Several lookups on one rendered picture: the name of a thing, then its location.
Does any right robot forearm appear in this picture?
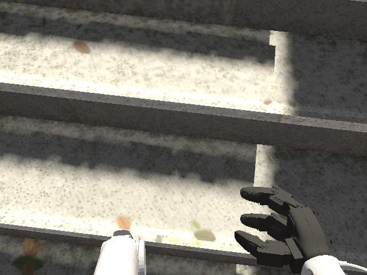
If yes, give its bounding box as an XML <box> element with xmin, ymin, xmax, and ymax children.
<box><xmin>301</xmin><ymin>255</ymin><xmax>348</xmax><ymax>275</ymax></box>

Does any left robot thigh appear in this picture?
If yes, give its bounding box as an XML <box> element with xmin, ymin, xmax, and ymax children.
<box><xmin>93</xmin><ymin>235</ymin><xmax>146</xmax><ymax>275</ymax></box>

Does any right robot hand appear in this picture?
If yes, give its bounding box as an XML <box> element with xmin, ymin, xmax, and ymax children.
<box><xmin>235</xmin><ymin>186</ymin><xmax>332</xmax><ymax>274</ymax></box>

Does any left robot shin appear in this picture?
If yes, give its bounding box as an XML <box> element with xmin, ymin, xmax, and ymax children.
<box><xmin>100</xmin><ymin>229</ymin><xmax>134</xmax><ymax>252</ymax></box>

